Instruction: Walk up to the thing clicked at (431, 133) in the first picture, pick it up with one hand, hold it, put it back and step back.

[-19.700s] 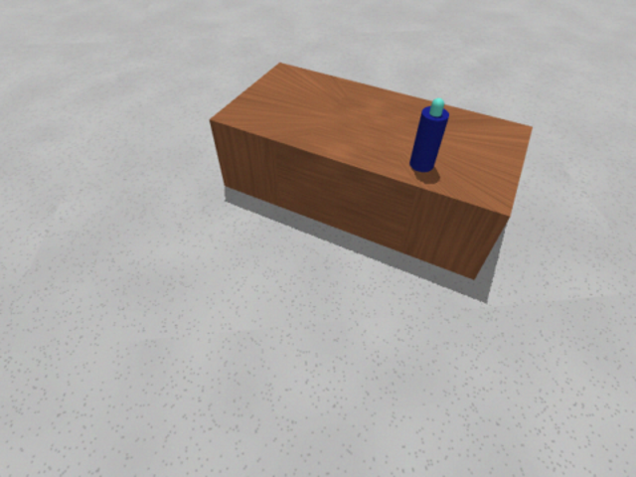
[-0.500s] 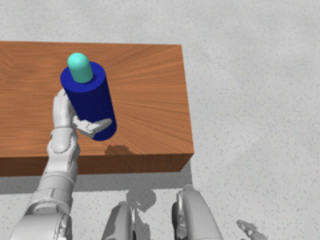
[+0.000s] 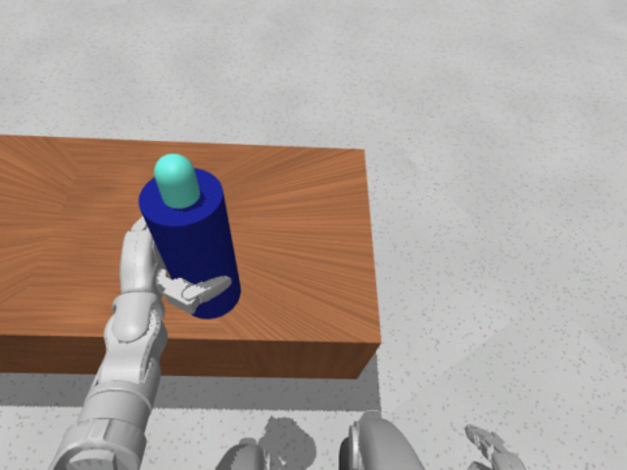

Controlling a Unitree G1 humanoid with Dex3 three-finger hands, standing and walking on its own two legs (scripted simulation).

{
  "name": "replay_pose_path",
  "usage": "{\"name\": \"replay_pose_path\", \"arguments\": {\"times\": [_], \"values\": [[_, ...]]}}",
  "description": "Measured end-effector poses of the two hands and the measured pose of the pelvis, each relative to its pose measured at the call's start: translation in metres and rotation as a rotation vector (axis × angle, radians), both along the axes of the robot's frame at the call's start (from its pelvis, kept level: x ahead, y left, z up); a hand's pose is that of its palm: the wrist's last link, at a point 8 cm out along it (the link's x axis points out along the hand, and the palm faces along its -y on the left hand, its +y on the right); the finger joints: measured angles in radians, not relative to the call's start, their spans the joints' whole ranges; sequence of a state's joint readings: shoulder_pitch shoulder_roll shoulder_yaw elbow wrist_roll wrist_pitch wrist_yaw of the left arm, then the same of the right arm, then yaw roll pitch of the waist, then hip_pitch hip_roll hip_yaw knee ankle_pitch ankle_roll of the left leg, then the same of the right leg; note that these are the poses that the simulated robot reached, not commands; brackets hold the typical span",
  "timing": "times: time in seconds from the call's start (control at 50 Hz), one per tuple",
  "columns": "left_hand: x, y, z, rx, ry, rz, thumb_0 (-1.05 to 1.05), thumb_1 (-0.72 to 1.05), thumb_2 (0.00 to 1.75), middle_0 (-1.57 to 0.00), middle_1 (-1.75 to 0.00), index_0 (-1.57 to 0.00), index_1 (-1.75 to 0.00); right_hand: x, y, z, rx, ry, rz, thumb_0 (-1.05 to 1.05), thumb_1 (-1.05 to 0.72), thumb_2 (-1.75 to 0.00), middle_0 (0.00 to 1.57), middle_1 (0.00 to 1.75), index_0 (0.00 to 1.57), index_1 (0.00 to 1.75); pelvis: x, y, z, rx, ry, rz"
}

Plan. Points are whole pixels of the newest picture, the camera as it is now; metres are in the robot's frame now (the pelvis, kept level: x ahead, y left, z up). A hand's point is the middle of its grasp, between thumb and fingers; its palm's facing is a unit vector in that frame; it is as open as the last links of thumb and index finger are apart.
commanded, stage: lift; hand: left
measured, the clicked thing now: (195, 240) +0.39 +0.14 +0.05
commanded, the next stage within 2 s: hold in 0.58 s
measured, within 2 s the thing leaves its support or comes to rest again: neither
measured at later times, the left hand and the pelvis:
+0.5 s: hand (180, 251) +0.37 +0.16 +0.05, palm faces +0.07 -1.00 -0.01, open 11.8 cm; pelvis +0.01 +0.00 +0.03, yaw +0 degrees
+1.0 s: hand (173, 250) +0.36 +0.16 +0.07, palm faces +0.04 -1.00 -0.01, open 11.8 cm; pelvis +0.02 +0.00 +0.04, yaw -1 degrees
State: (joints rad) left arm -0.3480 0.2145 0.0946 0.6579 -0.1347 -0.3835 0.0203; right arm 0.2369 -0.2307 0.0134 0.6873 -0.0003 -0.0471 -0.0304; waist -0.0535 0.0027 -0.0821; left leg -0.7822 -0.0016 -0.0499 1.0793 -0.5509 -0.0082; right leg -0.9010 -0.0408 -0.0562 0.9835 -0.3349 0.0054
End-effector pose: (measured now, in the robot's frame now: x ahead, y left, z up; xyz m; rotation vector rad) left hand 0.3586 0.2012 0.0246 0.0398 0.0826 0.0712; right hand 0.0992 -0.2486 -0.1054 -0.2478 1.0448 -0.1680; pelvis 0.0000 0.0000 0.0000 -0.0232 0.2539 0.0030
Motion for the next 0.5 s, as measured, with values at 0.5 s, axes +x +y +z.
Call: {"name": "replay_pose_path", "arguments": {"times": [0.5], "values": [[-0.012, 0.007, 0.031, -0.030, -0.015, -0.005, -0.01, -0.57, 1.07, -0.61, -0.99, -0.58, -0.99, 0.016, 0.006, 0.028, 0.008, -0.047, -0.002, 0.01, -0.90, -0.90, 0.20, 0.30, 0.21, 0.30, 0.013, 0.001, 0.026, 0.002, -0.080, -0.007]]}}
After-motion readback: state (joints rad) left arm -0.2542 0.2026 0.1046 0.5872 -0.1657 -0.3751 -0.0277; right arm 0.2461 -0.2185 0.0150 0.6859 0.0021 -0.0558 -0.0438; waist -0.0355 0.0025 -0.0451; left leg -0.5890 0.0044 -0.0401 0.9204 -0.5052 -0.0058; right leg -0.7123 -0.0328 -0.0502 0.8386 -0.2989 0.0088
